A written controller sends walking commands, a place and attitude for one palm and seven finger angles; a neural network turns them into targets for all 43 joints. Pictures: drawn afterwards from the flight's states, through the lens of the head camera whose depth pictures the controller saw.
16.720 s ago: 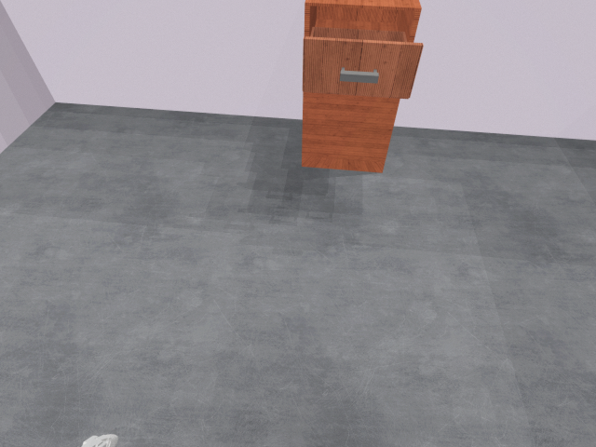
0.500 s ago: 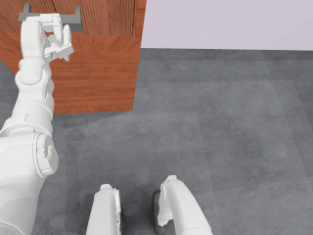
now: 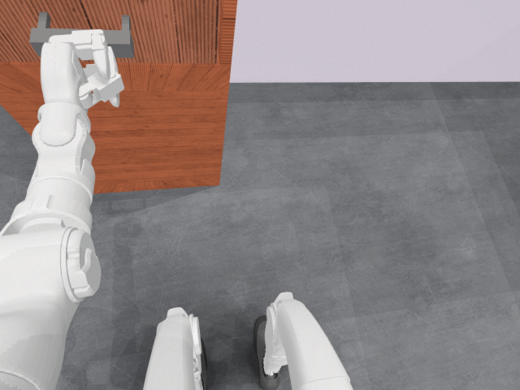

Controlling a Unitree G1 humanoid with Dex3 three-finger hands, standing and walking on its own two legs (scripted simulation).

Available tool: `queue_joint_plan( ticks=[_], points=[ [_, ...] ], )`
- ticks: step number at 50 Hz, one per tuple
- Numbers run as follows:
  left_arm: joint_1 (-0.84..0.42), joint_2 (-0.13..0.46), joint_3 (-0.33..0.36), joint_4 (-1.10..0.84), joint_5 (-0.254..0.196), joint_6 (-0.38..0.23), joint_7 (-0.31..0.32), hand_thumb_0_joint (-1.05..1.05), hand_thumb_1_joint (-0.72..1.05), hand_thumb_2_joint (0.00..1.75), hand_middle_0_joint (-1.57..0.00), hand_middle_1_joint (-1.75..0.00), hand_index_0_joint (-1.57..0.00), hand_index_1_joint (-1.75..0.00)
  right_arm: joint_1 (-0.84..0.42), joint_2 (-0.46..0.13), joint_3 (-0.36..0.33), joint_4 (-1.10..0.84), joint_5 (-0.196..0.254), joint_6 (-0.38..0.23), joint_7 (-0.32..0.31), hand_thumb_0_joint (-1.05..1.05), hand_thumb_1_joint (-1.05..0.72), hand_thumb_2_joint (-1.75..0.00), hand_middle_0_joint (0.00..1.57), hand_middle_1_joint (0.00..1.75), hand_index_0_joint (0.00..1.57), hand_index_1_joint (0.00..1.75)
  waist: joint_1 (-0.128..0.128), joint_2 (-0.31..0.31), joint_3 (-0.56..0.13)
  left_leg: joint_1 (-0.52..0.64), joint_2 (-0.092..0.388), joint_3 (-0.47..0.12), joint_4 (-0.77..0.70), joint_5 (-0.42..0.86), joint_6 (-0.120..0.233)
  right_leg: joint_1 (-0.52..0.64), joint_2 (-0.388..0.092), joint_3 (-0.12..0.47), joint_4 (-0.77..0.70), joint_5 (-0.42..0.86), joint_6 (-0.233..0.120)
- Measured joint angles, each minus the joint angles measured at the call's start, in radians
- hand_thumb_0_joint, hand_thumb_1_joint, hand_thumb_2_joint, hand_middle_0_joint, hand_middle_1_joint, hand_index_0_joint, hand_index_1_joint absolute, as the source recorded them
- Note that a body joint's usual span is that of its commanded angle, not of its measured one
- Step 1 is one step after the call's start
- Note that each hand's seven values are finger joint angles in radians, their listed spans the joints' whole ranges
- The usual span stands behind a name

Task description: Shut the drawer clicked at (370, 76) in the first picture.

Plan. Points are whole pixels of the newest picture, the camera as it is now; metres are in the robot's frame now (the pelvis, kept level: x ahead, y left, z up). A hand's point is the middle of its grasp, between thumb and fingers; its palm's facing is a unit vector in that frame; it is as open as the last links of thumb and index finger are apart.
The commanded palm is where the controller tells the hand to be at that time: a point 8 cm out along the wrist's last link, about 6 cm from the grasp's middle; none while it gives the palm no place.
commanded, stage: pull the fist back off the drawer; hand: left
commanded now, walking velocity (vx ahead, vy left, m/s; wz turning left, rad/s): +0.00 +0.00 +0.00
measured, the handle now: (85, 32) +0.63 +0.20 +0.05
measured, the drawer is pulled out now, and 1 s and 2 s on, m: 0.00 0.00 0.00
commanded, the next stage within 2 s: draw the hand back to the body in 0.26 s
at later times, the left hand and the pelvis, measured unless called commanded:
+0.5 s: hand (108, 89) +0.51 +0.15 +0.07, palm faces +0.01 -1.00 -0.04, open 3.3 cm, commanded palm +0.46 +0.20 +0.09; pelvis +0.05 +0.00 +0.04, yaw -1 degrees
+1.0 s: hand (23, 151) +0.37 +0.18 +0.17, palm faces +0.10 -0.97 -0.22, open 3.3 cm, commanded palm +0.33 +0.24 +0.20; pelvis +0.07 -0.01 +0.11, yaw +1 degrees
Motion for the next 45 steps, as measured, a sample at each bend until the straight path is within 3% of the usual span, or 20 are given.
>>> queue_joint_plan(
  ticks=[9,21,31,37,44,45],
  points=[
    [0.146,-0.071,0.030,-0.113,-0.024,-0.024,0.002,0.00,0.85,0.92,-1.40,-1.60,-1.40,-1.60,-0.009,0.013,-0.016,-0.031,0.016,0.039,0.009,0.00,-0.91,-0.90,0.21,0.30,0.20,0.30,0.027,0.003,-0.007,0.090,0.011,0.032,-0.049,-0.022,0.000,0.067,0.014,0.033,-0.034,-0.017,0.005],
    [0.313,-0.143,0.002,-0.266,-0.061,-0.049,-0.011,0.01,0.89,0.90,-1.40,-1.60,-1.40,-1.60,-0.055,0.018,-0.046,-0.048,0.030,0.059,0.005,0.00,-0.91,-0.90,0.21,0.30,0.20,0.30,0.075,-0.006,-0.020,0.185,0.007,0.042,-0.098,-0.050,-0.007,0.150,0.014,0.045,-0.064,-0.052,0.005],
    [0.712,-0.224,-0.098,-0.688,-0.149,0.069,-0.023,0.01,0.90,0.90,-1.40,-1.60,-1.40,-1.59,-0.055,0.024,-0.054,-0.100,0.085,0.052,-0.014,0.00,-0.91,-0.90,0.21,0.30,0.20,0.30,0.144,-0.002,-0.007,0.441,0.002,0.056,-0.303,-0.001,-0.011,0.398,0.021,0.060,-0.258,-0.007,0.009],
    [0.822,-0.226,-0.123,-0.777,-0.174,0.077,-0.042,0.01,0.90,0.90,-1.40,-1.60,-1.40,-1.60,-0.080,0.018,-0.051,-0.097,0.093,0.011,-0.036,0.00,-0.91,-0.90,0.21,0.30,0.20,0.30,0.172,-0.008,-0.006,0.560,-0.008,0.039,-0.372,0.019,-0.017,0.525,0.015,0.043,-0.327,0.003,0.005],
    [0.952,-0.225,-0.152,-0.919,-0.214,0.147,-0.099,0.01,0.90,0.90,-1.40,-1.60,-1.40,-1.60,-0.113,0.005,-0.051,-0.122,0.108,-0.029,-0.053,0.00,-0.91,-0.90,0.21,0.30,0.20,0.30,0.192,0.003,0.001,0.683,-0.016,0.038,-0.447,0.044,-0.019,0.648,0.010,0.042,-0.395,0.023,0.006],
    [0.975,-0.220,-0.162,-0.948,-0.189,0.168,-0.078,0.01,0.90,0.90,-1.40,-1.60,-1.40,-1.60,-0.117,0.007,-0.050,-0.126,0.109,-0.028,-0.059,0.01,-0.91,-0.90,0.20,0.30,0.20,0.30,0.197,0.001,0.004,0.706,-0.018,0.043,-0.463,0.050,-0.018,0.667,0.009,0.046,-0.406,0.027,0.006]
  ],
)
